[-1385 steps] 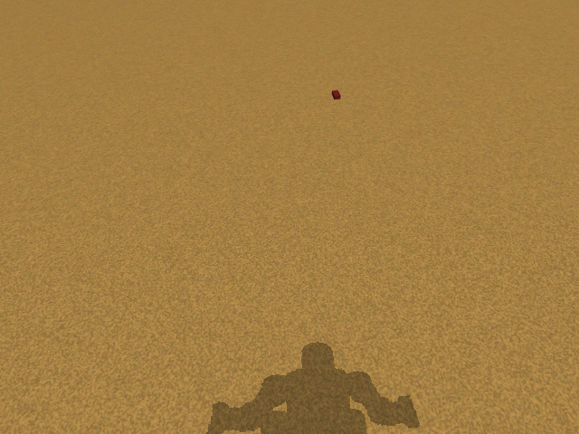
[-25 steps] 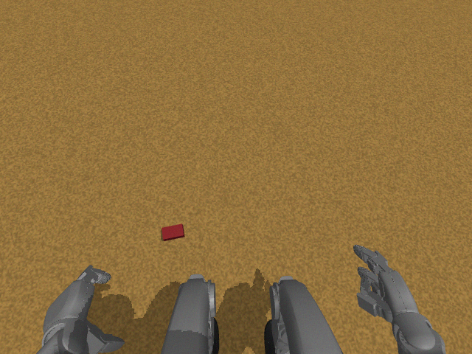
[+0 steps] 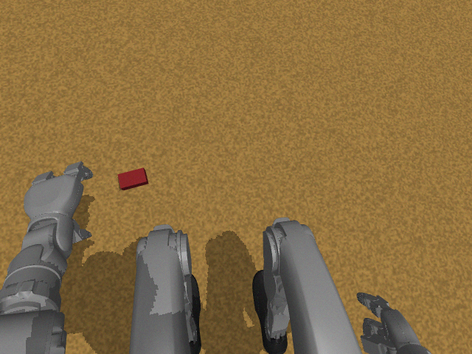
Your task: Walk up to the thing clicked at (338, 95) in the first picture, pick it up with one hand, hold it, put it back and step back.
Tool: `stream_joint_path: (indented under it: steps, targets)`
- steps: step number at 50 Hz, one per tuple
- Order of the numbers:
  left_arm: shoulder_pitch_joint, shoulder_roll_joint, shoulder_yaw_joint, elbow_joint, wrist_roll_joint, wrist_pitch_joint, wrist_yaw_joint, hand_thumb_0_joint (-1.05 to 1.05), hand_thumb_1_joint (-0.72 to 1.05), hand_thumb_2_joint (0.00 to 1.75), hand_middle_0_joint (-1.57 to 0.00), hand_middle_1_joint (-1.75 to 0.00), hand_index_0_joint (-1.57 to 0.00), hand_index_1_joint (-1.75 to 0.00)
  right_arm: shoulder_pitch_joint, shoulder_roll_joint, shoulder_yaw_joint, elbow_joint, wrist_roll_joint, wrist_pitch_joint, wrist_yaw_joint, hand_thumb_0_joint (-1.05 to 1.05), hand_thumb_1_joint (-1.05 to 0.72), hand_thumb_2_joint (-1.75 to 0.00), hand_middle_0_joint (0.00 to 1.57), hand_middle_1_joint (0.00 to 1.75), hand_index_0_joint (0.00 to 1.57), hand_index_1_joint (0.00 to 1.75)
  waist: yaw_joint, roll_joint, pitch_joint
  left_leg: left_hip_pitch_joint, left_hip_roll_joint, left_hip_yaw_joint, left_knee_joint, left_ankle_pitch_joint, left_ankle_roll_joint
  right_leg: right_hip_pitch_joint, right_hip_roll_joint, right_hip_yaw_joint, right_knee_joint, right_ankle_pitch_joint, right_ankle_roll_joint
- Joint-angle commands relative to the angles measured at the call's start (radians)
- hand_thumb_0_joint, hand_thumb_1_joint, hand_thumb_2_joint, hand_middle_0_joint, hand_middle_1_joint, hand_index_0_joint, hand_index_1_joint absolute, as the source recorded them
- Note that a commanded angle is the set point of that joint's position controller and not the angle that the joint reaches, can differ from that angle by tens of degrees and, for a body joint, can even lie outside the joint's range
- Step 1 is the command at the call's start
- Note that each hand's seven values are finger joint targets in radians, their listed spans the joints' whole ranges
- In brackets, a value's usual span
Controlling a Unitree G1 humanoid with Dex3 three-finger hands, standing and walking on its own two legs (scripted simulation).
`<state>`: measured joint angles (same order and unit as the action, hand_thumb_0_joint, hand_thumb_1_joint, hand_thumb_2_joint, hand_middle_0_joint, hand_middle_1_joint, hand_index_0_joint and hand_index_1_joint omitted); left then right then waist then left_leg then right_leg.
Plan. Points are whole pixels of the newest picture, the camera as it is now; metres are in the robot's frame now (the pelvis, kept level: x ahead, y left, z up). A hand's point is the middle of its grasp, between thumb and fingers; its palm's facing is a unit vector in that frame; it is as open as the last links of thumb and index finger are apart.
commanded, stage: rise first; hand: left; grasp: from above
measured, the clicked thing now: (133, 179) +0.49 +0.27 -0.40
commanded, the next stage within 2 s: none
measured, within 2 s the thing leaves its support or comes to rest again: neither
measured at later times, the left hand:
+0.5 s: hand (90, 196) +0.41 +0.31 -0.23, palm faces -0.42 -0.11 -0.90, open 12.5 cm
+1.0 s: hand (103, 191) +0.43 +0.30 -0.27, palm faces -0.44 -0.13 -0.89, open 12.6 cm
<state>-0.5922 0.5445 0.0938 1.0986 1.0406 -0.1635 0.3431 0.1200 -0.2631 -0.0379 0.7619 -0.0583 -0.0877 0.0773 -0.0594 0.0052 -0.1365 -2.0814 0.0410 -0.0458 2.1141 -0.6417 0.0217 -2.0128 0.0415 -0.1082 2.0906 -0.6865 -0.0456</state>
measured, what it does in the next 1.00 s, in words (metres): lowers itself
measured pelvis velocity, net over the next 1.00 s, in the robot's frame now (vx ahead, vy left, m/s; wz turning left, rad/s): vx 0.01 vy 0.01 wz -0.08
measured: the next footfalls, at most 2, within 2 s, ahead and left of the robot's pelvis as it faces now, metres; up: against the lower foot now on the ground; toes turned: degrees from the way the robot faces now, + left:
none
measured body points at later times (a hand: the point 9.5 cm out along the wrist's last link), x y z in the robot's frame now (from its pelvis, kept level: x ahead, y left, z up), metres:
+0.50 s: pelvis +0.00 +0.01 -0.06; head +0.23 +0.06 +0.33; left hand +0.43 +0.31 -0.18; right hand +0.09 -0.26 -0.18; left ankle +0.09 +0.12 -0.38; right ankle +0.09 -0.10 -0.38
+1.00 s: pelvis +0.01 +0.01 -0.08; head +0.25 +0.06 +0.29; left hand +0.45 +0.30 -0.22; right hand +0.07 -0.27 -0.20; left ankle +0.09 +0.12 -0.38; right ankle +0.09 -0.10 -0.38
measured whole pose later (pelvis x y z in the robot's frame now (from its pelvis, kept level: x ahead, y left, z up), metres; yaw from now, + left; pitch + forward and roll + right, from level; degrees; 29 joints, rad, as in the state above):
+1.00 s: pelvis +0.01 +0.01 -0.08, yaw -4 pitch +34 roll -7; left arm -0.83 0.70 0.16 1.41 1.18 -0.18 0.47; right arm 0.11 -0.27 0.05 0.78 -0.15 -0.08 0.13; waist -0.17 -0.03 -0.04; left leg -2.32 0.07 -0.09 2.40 -0.69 0.04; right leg -2.23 0.06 -0.16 2.33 -0.71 -0.04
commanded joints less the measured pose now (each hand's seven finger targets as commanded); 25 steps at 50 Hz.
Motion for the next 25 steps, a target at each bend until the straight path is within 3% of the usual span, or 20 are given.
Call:
stream_joint_path:
  steps: [1, 5, 9, 10, 14, 16, 18, 19, 21, 25]
  targets:
    - [-0.243, 0.294, 0.057, -0.036, 0.047, -0.018, 0.074, 0.0, -0.22, 0.75, -0.34, -0.75, -0.35, -0.74, 0.107, -0.183, -0.064, -0.052, -0.013, -0.016, -0.005, 0.0, -0.89, -0.9, 0.2, 0.3, 0.2, 0.3, -0.005, 0.093, -0.588, 0.403, -0.041, 0.012, -0.196, 0.042, 0.018, 0.239, 0.025, 0.02, -0.25, 0.059, -0.001]
    - [-0.322, 0.322, 0.051, -0.02, 0.098, -0.032, 0.094, 0.0, -0.23, 0.76, -0.34, -0.74, -0.34, -0.74, 0.122, -0.189, -0.059, -0.037, -0.026, -0.007, -0.005, 0.0, -0.89, -0.9, 0.2, 0.3, 0.2, 0.3, -0.021, 0.141, -0.617, 0.41, -0.037, 0.009, -0.162, 0.051, 0.015, 0.196, 0.026, 0.01, -0.208, 0.08, -0.003]
    - [-0.34, 0.329, 0.053, 0.054, 0.127, -0.037, 0.117, 0.0, -0.24, 0.77, -0.35, -0.71, -0.34, -0.71, 0.143, -0.192, -0.051, -0.001, -0.039, -0.001, 0.0, 0.0, -0.89, -0.9, 0.2, 0.3, 0.2, 0.3, -0.034, 0.168, -0.582, 0.417, -0.027, -0.015, -0.146, 0.056, 0.008, 0.113, 0.023, -0.013, -0.157, 0.097, -0.007]
    - [-0.355, 0.319, 0.041, 0.046, 0.124, -0.039, 0.118, 0.0, -0.24, 0.76, -0.34, -0.72, -0.34, -0.72, 0.128, -0.189, -0.053, -0.012, -0.041, -0.001, 0.001, 0.0, -0.89, -0.9, 0.2, 0.3, 0.2, 0.3, -0.031, 0.175, -0.585, 0.423, -0.029, -0.013, -0.146, 0.053, 0.008, 0.117, 0.023, -0.012, -0.158, 0.094, -0.009]
    - [-0.403, 0.341, 0.062, 0.058, 0.136, -0.037, 0.135, 0.0, -0.25, 0.77, -0.32, -0.75, -0.33, -0.74, 0.145, -0.196, -0.046, -0.009, -0.05, -0.003, 0.006, 0.0, -0.89, -0.9, 0.2, 0.3, 0.2, 0.3, -0.038, 0.216, -0.636, 0.445, -0.023, -0.016, -0.106, 0.12, 0.004, 0.107, 0.023, -0.019, -0.114, 0.161, -0.007]
    - [-0.417, 0.316, 0.046, 0.083, 0.139, -0.032, 0.147, 0.0, -0.27, 0.77, -0.32, -0.74, -0.32, -0.74, 0.146, -0.194, -0.042, -0.005, -0.053, -0.003, 0.01, 0.0, -0.89, -0.9, 0.2, 0.3, 0.2, 0.3, -0.043, 0.224, -0.622, 0.43, -0.023, -0.022, -0.103, 0.119, 0.002, 0.081, 0.026, -0.025, -0.097, 0.161, -0.01]
    - [-0.433, 0.344, 0.064, 0.106, 0.144, -0.025, 0.157, 0.0, -0.26, 0.76, -0.32, -0.76, -0.32, -0.75, 0.161, -0.198, -0.04, 0.009, -0.056, -0.001, 0.012, 0.0, -0.89, -0.9, 0.2, 0.3, 0.2, 0.3, -0.049, 0.216, -0.619, 0.415, -0.022, -0.023, -0.089, 0.116, 0.004, 0.075, 0.028, -0.027, -0.089, 0.162, -0.009]
    - [-0.405, 0.311, 0.056, 0.154, 0.143, -0.016, 0.159, 0.0, -0.27, 0.77, -0.32, -0.75, -0.32, -0.75, 0.158, -0.205, -0.04, 0.001, -0.06, -0.003, 0.014, 0.0, -0.89, -0.9, 0.2, 0.3, 0.2, 0.3, -0.059, 0.201, -0.596, 0.415, -0.018, -0.031, -0.088, 0.114, 0.002, 0.054, 0.022, -0.03, -0.081, 0.161, -0.006]
    - [-0.47, 0.348, 0.069, 0.112, 0.143, -0.018, 0.164, 0.0, -0.26, 0.76, -0.32, -0.76, -0.33, -0.75, 0.164, -0.209, -0.041, 0.017, -0.062, -0.004, 0.016, 0.0, -0.89, -0.9, 0.2, 0.3, 0.2, 0.3, -0.059, 0.233, -0.619, 0.42, -0.015, -0.036, -0.079, 0.116, 0.001, 0.037, 0.023, -0.034, -0.061, 0.163, -0.007]
    - [-0.458, 0.326, 0.058, 0.156, 0.135, -0.005, 0.167, 0.0, -0.25, 0.76, -0.32, -0.76, -0.33, -0.75, 0.169, -0.2, -0.033, 0.02, -0.065, -0.005, 0.023, 0.0, -0.9, -0.9, 0.2, 0.3, 0.2, 0.3, -0.071, 0.211, -0.602, 0.385, -0.016, -0.027, -0.046, 0.131, 0.006, 0.046, 0.026, -0.033, -0.052, 0.183, -0.004]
